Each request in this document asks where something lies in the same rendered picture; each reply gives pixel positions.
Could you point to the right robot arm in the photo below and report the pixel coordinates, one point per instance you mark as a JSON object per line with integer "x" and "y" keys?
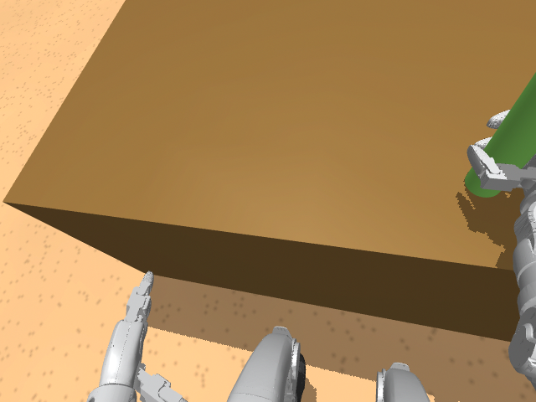
{"x": 522, "y": 348}

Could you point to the right robot hand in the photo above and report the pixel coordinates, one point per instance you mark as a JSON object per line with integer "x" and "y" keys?
{"x": 500, "y": 176}

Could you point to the left robot arm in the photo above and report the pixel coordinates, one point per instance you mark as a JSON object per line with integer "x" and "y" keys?
{"x": 113, "y": 393}

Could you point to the can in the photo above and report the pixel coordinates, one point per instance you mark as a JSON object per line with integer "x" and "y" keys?
{"x": 514, "y": 142}

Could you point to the left robot hand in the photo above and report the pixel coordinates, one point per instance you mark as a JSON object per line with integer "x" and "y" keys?
{"x": 122, "y": 363}

